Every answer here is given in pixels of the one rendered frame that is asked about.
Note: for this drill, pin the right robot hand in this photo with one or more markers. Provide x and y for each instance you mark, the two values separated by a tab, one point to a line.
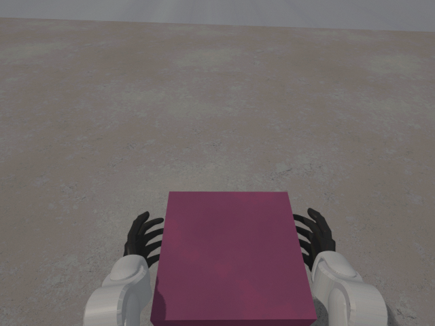
321	238

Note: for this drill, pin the carton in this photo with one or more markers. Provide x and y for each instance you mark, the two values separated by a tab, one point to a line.
231	259

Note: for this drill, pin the left robot hand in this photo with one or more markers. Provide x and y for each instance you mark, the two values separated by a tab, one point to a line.
136	241

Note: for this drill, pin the robot left forearm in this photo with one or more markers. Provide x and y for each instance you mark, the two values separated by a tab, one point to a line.
123	295

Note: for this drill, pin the robot right forearm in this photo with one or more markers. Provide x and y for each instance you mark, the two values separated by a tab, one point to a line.
347	298

